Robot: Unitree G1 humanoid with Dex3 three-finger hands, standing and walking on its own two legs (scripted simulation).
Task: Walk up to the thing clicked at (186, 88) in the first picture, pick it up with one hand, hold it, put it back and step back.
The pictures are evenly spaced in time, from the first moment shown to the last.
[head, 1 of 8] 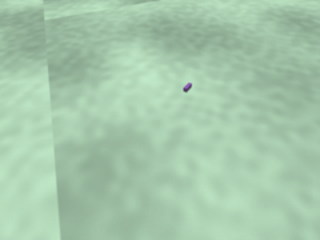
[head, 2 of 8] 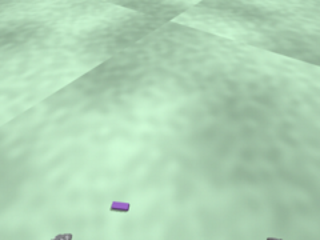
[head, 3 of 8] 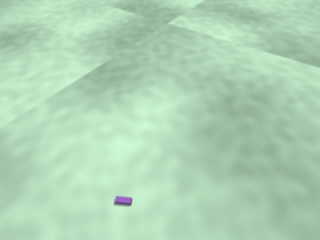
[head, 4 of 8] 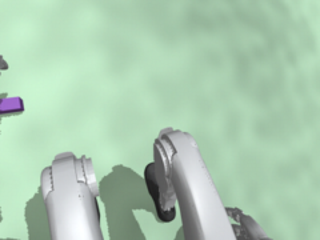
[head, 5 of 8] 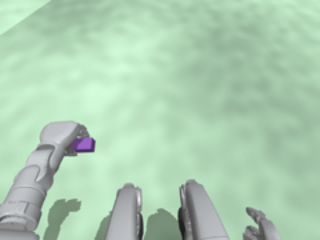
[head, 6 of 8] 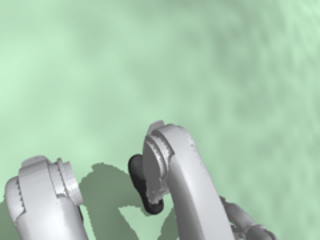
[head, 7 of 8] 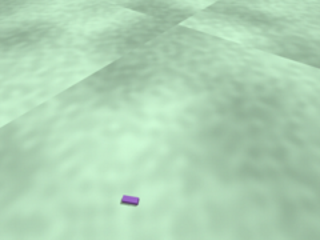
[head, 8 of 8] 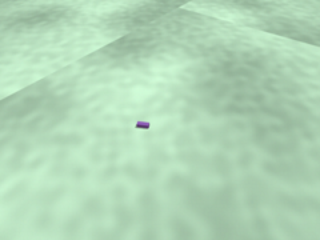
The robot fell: no
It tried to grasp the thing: yes
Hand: left
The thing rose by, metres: 0.69
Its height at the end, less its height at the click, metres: +0.00
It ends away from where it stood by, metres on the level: 0.02
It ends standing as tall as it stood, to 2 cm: yes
